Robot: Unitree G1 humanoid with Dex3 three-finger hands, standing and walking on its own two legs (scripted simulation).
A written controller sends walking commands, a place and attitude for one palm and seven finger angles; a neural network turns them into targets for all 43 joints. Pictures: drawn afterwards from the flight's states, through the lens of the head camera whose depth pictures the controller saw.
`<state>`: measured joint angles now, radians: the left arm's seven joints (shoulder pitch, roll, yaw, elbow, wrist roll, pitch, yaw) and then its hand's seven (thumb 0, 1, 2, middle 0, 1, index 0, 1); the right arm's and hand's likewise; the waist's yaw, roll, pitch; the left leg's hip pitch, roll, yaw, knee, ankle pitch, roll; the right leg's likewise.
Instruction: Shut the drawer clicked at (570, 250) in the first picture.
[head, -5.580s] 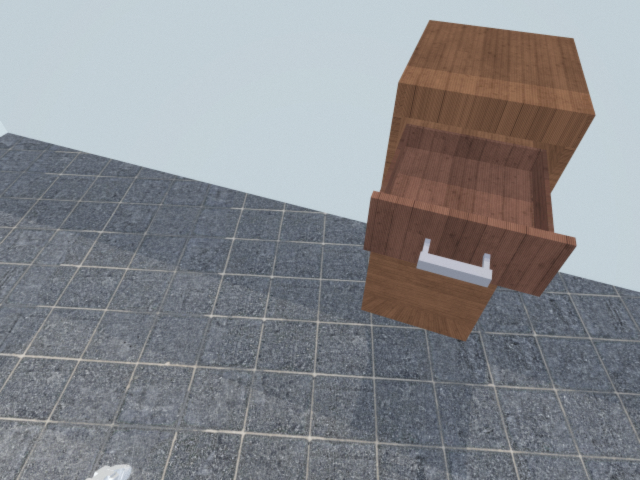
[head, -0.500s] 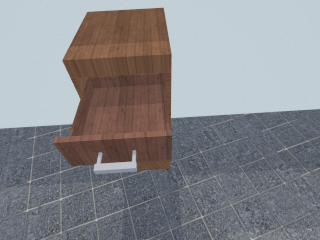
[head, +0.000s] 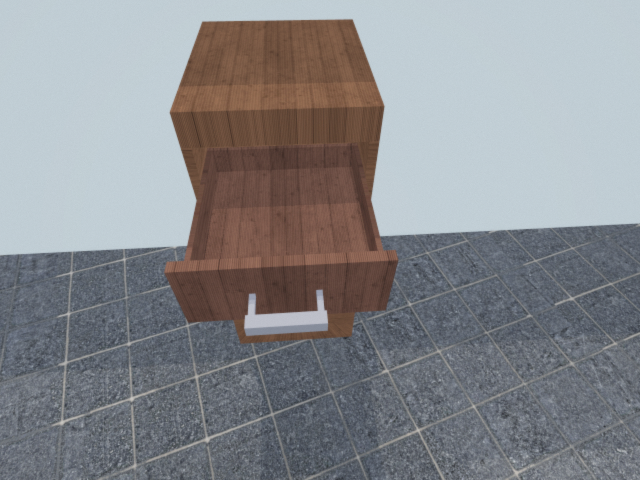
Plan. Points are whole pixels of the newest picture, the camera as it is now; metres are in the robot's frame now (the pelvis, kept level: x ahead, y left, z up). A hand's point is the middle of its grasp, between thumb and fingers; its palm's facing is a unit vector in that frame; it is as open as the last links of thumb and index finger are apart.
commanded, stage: look again from close up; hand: left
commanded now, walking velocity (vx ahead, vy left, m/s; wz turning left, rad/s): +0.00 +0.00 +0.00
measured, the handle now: (286, 310) +0.36 +0.08 -0.04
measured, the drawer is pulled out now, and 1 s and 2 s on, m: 0.30 0.30 0.30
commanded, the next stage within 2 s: shuffle to correct the standing spot in 0.06 s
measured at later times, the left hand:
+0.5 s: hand out of the picture +0.06 +0.13 -0.17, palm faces +0.03 -0.97 -0.23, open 7.3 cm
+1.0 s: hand out of the picture +0.11 +0.06 -0.17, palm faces +0.16 -0.97 -0.19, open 7.4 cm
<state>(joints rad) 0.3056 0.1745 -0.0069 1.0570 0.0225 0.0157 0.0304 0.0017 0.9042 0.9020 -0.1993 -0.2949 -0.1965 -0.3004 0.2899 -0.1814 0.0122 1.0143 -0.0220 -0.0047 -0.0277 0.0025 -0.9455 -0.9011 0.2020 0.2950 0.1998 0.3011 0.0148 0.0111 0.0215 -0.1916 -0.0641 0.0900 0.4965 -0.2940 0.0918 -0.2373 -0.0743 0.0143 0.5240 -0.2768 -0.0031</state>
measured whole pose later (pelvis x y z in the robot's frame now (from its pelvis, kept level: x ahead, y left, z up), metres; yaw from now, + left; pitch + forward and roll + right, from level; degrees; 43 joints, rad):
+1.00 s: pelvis +0.12 -0.12 +0.00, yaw +7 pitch +0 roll +0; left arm 0.28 0.16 0.02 0.97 0.03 0.05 0.01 0.00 0.91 0.90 -0.20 -0.30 -0.20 -0.30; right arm 0.21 -0.17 -0.02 1.03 -0.04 0.01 -0.04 0.00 -0.92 -0.90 0.20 0.29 0.20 0.30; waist 0.03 0.00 0.08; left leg -0.24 0.06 0.08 0.55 -0.31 -0.01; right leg -0.46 -0.04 -0.02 1.12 -0.47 0.00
